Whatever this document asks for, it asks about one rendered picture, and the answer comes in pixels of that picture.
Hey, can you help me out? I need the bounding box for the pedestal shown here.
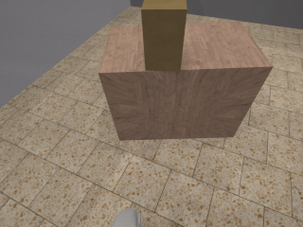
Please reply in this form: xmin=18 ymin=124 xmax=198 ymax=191
xmin=98 ymin=21 xmax=274 ymax=141

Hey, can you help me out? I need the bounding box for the robot left thigh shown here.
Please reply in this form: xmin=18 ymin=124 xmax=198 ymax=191
xmin=111 ymin=209 xmax=141 ymax=227

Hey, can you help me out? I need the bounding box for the carton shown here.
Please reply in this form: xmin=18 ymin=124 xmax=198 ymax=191
xmin=141 ymin=0 xmax=187 ymax=72

